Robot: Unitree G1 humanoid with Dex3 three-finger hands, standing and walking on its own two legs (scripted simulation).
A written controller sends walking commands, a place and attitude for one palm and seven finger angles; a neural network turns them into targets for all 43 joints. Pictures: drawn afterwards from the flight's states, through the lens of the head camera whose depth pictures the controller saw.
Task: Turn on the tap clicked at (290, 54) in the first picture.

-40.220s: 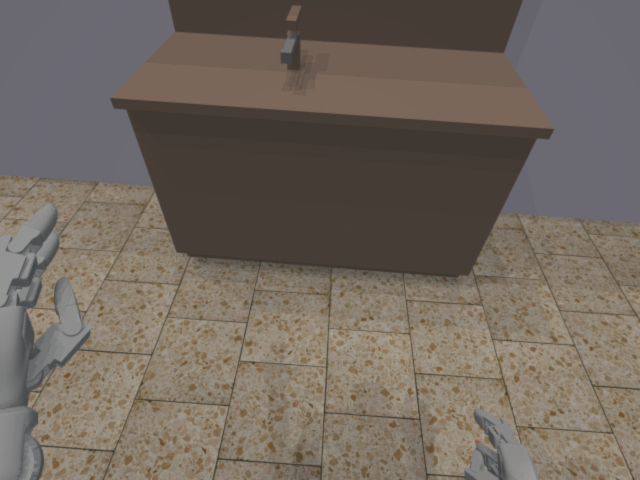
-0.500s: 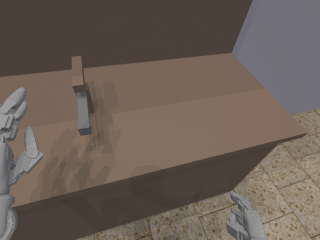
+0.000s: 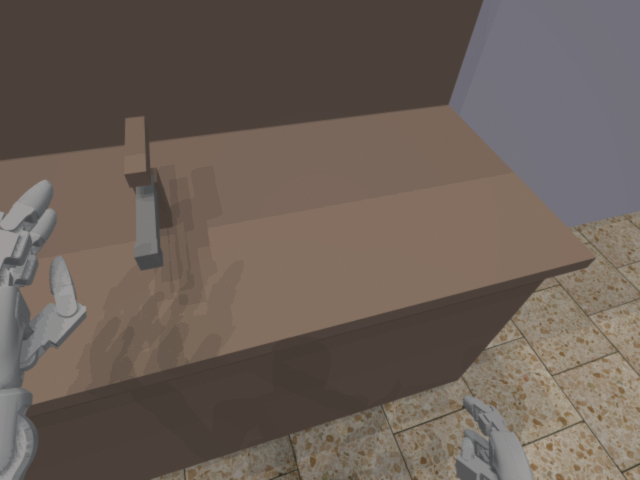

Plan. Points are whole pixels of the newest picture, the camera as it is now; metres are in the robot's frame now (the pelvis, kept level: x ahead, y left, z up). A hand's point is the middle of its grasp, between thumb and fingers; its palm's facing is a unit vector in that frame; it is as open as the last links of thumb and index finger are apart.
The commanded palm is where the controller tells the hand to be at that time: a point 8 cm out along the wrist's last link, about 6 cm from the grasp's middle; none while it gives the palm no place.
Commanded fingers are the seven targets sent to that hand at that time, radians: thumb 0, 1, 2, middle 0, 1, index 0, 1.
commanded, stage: shuffle to correct the standing spot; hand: left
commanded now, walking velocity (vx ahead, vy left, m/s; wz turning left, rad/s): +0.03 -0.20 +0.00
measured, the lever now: (148, 254) +0.35 +0.26 +0.07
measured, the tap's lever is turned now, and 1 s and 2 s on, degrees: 0 0 0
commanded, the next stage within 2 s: come to a stop and stand still in 0.38 s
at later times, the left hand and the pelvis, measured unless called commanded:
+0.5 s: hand (168, 298) +0.24 +0.18 +0.16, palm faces +0.33 -0.87 -0.36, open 7.4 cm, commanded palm +0.18 +0.22 +0.17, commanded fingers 0.00 0.90 0.90 -0.20 -0.30 -0.20 -0.30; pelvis +0.02 -0.06 -0.01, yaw +0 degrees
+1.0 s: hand (117, 299) +0.23 +0.22 +0.17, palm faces +0.33 -0.84 -0.43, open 7.4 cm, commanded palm +0.16 +0.26 +0.17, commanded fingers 0.00 0.90 0.90 -0.20 -0.30 -0.20 -0.30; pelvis -0.01 -0.02 +0.00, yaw -2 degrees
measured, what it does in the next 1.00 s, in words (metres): stands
